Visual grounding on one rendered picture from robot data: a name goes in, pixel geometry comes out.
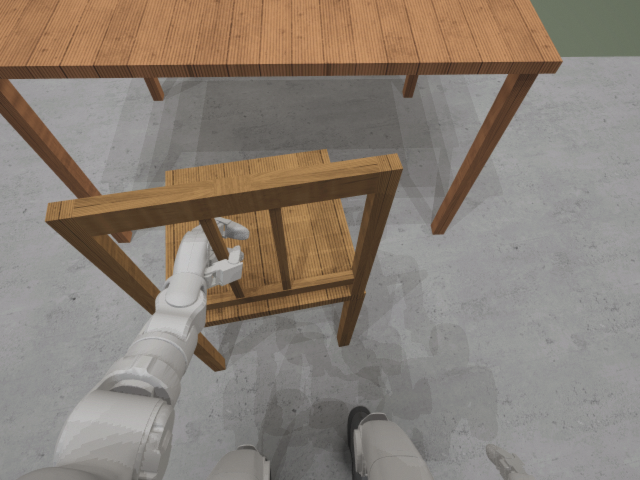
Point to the robot thigh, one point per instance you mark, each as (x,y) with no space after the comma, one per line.
(383,451)
(244,464)

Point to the chair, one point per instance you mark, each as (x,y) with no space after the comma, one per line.
(299,253)

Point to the robot left upper arm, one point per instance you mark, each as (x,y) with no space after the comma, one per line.
(114,436)

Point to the left robot forearm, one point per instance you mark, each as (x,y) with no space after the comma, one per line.
(160,354)

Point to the robot right hand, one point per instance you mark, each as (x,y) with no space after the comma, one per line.
(509,465)

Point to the robot left hand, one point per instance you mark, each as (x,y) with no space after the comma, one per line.
(195,254)

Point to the table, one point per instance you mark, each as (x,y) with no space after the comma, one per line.
(151,39)

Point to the left robot thigh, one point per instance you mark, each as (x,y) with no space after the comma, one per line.
(244,464)

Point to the right robot thigh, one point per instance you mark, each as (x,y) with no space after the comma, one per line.
(383,451)

